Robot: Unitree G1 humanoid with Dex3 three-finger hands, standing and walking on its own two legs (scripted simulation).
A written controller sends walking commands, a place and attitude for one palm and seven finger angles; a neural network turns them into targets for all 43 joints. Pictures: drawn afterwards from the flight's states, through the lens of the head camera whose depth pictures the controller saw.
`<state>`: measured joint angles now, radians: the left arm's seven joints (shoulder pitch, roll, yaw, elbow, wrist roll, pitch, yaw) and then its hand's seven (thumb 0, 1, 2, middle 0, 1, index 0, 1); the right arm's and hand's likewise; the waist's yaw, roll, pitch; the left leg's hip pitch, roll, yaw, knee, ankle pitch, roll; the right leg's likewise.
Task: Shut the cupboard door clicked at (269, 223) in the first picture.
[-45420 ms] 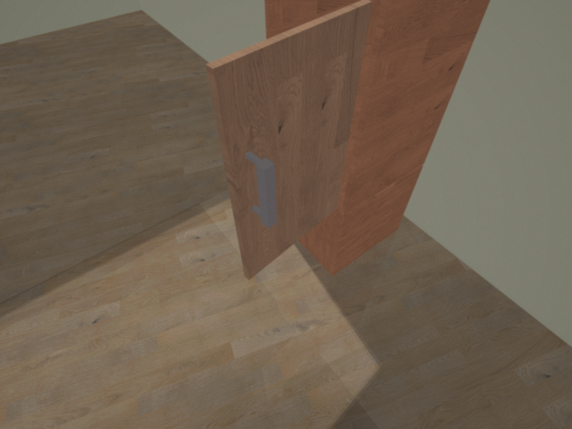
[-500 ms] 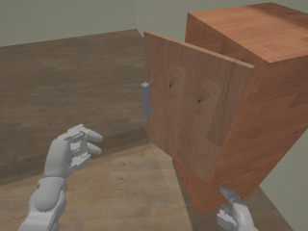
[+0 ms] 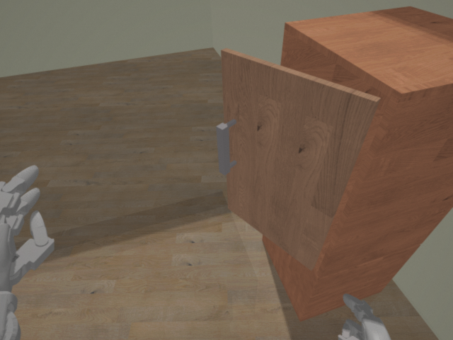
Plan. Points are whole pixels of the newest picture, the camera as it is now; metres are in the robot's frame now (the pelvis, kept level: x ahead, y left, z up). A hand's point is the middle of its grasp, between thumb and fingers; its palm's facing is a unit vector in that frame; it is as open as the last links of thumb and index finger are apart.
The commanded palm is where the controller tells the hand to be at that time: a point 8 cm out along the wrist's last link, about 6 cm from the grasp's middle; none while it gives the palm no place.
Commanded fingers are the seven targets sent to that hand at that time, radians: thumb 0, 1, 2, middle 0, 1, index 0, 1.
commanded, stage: draw the hand back to the body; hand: left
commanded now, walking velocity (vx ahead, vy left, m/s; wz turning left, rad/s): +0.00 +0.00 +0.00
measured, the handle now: (228, 147) +0.62 +0.08 -0.01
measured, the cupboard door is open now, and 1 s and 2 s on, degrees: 29 29 29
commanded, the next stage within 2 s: step back with the hand held close in 0.20 s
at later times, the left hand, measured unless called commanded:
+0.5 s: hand (79, 233) +0.21 +0.24 +0.15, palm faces +0.41 -0.80 -0.45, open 7.4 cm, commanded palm +0.15 +0.28 +0.17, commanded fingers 0.00 0.90 0.90 -0.20 -0.30 -0.20 -0.30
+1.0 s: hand (42, 270) +0.15 +0.27 +0.15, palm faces +0.39 -0.79 -0.47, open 7.4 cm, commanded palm +0.10 +0.30 +0.17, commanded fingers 0.00 0.90 0.90 -0.20 -0.30 -0.20 -0.30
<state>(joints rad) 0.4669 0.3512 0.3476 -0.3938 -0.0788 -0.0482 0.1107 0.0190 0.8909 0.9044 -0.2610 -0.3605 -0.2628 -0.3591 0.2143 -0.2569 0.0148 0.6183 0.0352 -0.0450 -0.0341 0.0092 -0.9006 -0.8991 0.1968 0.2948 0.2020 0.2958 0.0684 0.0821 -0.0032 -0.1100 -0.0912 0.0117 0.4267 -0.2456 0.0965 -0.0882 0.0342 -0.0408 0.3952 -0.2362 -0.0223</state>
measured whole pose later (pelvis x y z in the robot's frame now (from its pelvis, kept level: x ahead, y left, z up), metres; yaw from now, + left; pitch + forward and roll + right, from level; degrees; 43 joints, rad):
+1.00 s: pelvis -0.05 +0.00 -0.02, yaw -3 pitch +0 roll -2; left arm 0.55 0.42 0.42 -0.47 -0.04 -0.17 0.13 0.02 0.88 0.90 -0.22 -0.30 -0.22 -0.30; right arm 0.22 -0.25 -0.01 0.53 0.02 0.04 -0.08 0.01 -0.90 -0.90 0.20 0.29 0.20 0.30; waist 0.01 0.01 -0.03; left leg -0.37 -0.07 0.07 0.60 -0.25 0.12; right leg -0.36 0.05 -0.01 0.57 -0.22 -0.01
